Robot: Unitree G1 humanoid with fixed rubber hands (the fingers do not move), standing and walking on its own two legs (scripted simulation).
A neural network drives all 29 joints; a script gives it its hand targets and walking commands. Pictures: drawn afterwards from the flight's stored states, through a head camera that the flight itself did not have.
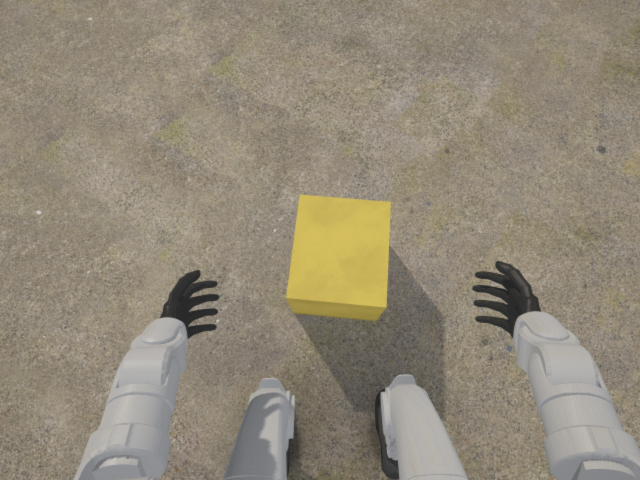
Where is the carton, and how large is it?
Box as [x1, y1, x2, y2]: [286, 195, 390, 320]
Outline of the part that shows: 300,195 286,298 293,311 296,313 375,320 386,307 390,202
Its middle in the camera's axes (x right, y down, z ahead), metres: +0.05 +0.05 +1.03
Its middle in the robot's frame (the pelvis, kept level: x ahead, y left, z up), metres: +0.54 -0.02 -0.57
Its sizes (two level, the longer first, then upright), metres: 0.268 0.232 0.215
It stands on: the floor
